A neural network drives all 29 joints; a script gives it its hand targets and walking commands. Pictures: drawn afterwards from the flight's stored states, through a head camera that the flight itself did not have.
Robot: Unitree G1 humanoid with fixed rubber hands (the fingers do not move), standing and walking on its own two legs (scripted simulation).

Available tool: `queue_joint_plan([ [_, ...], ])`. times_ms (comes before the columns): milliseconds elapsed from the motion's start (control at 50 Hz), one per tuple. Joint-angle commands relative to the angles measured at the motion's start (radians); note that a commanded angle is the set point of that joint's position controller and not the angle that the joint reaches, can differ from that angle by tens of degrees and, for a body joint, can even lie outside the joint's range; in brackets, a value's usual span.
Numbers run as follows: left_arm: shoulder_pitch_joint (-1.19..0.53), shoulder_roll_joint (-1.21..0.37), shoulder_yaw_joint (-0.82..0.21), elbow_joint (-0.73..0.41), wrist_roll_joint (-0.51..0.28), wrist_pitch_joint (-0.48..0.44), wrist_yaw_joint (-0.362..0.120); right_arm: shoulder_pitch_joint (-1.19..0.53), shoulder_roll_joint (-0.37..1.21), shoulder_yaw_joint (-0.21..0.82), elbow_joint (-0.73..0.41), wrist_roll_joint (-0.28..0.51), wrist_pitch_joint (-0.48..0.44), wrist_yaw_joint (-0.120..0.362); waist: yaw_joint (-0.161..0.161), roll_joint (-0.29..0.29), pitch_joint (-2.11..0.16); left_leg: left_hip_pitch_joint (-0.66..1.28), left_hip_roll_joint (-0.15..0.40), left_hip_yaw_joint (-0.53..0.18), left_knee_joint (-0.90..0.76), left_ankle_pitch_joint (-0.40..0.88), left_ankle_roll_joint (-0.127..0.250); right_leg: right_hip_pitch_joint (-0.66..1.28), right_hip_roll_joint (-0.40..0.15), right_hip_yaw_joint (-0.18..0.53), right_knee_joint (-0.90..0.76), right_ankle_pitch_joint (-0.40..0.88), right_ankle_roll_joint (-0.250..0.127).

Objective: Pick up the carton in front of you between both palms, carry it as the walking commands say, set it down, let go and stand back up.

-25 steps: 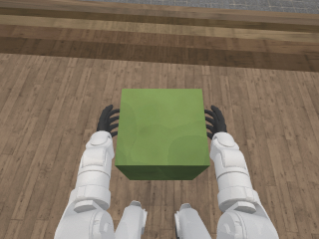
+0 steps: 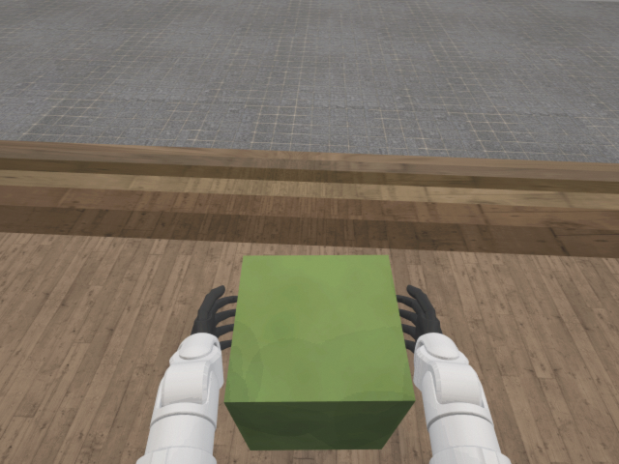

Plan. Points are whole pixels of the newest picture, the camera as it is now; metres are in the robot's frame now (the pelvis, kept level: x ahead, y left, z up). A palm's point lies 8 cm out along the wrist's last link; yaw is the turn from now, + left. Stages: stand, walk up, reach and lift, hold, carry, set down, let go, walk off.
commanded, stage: reach and lift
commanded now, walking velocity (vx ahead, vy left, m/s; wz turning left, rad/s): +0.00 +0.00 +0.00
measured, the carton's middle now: (315, 357) +0.31 +0.00 -0.06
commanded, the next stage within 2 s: hold in 1.06 s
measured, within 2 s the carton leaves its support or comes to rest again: neither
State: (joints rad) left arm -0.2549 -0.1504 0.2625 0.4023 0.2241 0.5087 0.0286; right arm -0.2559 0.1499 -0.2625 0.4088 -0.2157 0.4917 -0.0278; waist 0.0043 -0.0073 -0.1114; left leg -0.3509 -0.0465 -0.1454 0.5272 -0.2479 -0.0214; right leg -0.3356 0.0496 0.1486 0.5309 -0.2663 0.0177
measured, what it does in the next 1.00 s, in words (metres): stands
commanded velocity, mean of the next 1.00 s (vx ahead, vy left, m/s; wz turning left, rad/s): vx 0.00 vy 0.00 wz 0.00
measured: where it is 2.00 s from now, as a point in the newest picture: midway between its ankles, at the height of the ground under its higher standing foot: outside the picture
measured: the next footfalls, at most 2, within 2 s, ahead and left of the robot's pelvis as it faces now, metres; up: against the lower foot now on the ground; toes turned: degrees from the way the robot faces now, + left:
none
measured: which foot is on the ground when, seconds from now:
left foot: down 0.00-1.00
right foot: down 0.00-1.00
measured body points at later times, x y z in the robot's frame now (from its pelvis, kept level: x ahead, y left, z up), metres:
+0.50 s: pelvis -0.01 +0.00 +0.01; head -0.04 +0.00 +0.46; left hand +0.30 +0.15 +0.02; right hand +0.30 -0.15 +0.03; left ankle +0.01 +0.13 -0.73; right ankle +0.00 -0.13 -0.73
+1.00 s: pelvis +0.00 +0.00 +0.01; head -0.03 +0.00 +0.46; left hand +0.30 +0.15 +0.04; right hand +0.30 -0.15 +0.04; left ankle +0.01 +0.13 -0.73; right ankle +0.00 -0.13 -0.73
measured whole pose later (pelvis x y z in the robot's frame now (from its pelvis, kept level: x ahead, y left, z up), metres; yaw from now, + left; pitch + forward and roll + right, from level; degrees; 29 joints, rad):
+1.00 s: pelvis +0.00 +0.00 +0.01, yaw +0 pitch -5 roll +0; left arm -0.25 -0.15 0.22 0.28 0.27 0.69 0.00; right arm -0.26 0.15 -0.23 0.29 -0.27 0.68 0.00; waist 0.00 0.00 -0.01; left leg -0.09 -0.03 -0.14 0.37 -0.19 -0.02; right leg -0.08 0.04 0.14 0.38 -0.21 0.01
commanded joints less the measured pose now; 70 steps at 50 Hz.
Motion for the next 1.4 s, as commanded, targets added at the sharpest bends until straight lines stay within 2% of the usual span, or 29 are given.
queue_joint_plan([
  [0,-0.469,-0.965,-0.607,-0.031,-0.191,0.031,-0.255,-0.44,0.985,0.586,0.003,0.176,0.046,0.257,-0.005,0.008,-0.221,0.227,-0.051,0.071,-0.107,0.267,-0.003,0.169,0.054,-0.068,-0.116,0.275,0.002],
  [80,-0.466,-0.95,-0.544,-0.007,-0.166,0.074,-0.265,-0.452,0.964,0.534,0.017,0.154,0.091,0.268,0.001,0.006,-0.094,0.217,-0.049,0.077,-0.148,0.142,0.005,0.163,0.047,-0.074,-0.157,0.151,-0.004],
  [160,-0.546,-0.952,-0.502,0.017,-0.15,0.079,-0.279,-0.534,0.969,0.494,0.041,0.139,0.096,0.282,0.002,0.004,-0.058,0.209,-0.045,0.085,-0.149,0.047,0.014,0.144,0.041,-0.081,-0.16,0.054,-0.009],
  [320,-0.64,-0.983,-0.531,-0.007,-0.166,0.076,-0.288,-0.619,0.995,0.516,0.021,0.15,0.092,0.286,-0.004,0.004,-0.142,0.242,-0.047,0.09,-0.134,0.064,0.012,0.178,0.042,-0.083,-0.148,0.069,-0.007],
  [460,-0.609,-0.971,-0.53,-0.016,-0.162,0.088,-0.283,-0.591,0.979,0.515,0.008,0.146,0.104,0.283,-0.003,0.007,-0.15,0.273,-0.049,0.091,-0.153,0.116,0.004,0.206,0.046,-0.086,-0.162,0.121,-0.005],
  [780,-0.492,-0.946,-0.57,-0.126,-0.192,0.126,-0.271,-0.472,0.953,0.554,-0.1,0.175,0.142,0.274,-0.002,0.008,-0.154,0.341,-0.056,0.08,-0.181,0.275,-0.004,0.276,0.054,-0.081,-0.188,0.28,0.004],
  [1020,-0.484,-0.932,-0.586,-0.17,-0.204,0.152,-0.272,-0.462,0.95,0.57,-0.144,0.187,0.171,0.27,-0.001,0.003,-0.132,0.347,-0.06,0.079,-0.191,0.271,-0.002,0.293,0.053,-0.076,-0.201,0.284,0.007],
  [1120,-0.482,-0.943,-0.658,-0.259,-0.248,0.18,-0.267,-0.457,0.952,0.637,-0.235,0.227,0.2,0.265,-0.007,0.004,-0.179,0.387,-0.059,0.071,-0.198,0.332,-0.004,0.334,0.054,-0.071,-0.211,0.35,0.01],
  [1160,-0.463,-0.923,-0.646,-0.264,-0.241,0.204,-0.261,-0.438,0.928,0.626,-0.24,0.222,0.223,0.259,-0.007,0.003,-0.146,0.38,-0.058,0.073,-0.21,0.311,-0.005,0.335,0.053,-0.07,-0.221,0.33,0.009],
  [1260,-0.47,-0.89,-0.58,-0.207,-0.202,0.23,-0.261,-0.454,0.896,0.564,-0.185,0.188,0.247,0.264,-0.005,0.003,-0.032,0.337,-0.053,0.084,-0.231,0.16,0.003,0.283,0.047,-0.083,-0.24,0.174,0.002],
  [1380,-0.552,-0.924,-0.589,-0.203,-0.213,0.22,-0.272,-0.538,0.928,0.576,-0.182,0.2,0.236,0.278,-0.003,0.009,-0.079,0.342,-0.05,0.083,-0.215,0.139,0.004,0.279,0.047,-0.086,-0.226,0.148,-0.002],
])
